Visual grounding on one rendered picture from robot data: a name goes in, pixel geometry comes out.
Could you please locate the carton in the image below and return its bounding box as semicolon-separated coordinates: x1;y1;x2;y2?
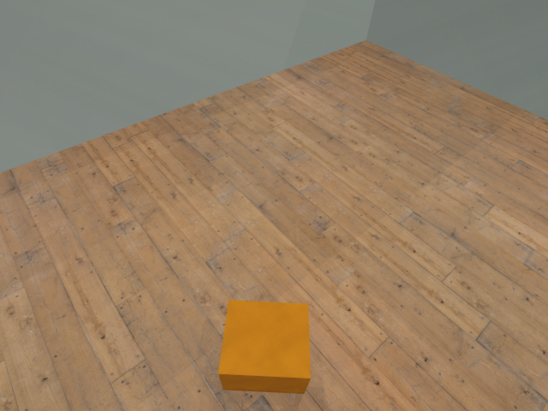
218;300;311;394

